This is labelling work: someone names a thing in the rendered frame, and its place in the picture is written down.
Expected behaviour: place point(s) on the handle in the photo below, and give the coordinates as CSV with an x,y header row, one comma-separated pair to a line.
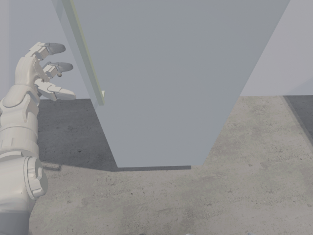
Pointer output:
x,y
82,45

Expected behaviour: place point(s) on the fridge door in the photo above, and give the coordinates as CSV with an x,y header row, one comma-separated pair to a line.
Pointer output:
x,y
172,70

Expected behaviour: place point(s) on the left robot upper arm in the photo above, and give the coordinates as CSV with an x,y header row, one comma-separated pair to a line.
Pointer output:
x,y
22,182

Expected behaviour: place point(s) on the robot left hand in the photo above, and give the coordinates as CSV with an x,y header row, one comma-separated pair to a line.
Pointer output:
x,y
28,71

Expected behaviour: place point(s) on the robot left forearm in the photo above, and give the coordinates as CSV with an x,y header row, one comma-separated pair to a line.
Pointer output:
x,y
19,124

